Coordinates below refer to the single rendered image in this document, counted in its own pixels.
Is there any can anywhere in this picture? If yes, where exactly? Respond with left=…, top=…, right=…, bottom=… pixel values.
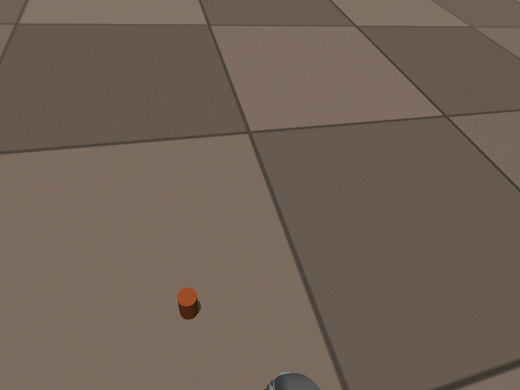
left=177, top=288, right=198, bottom=319

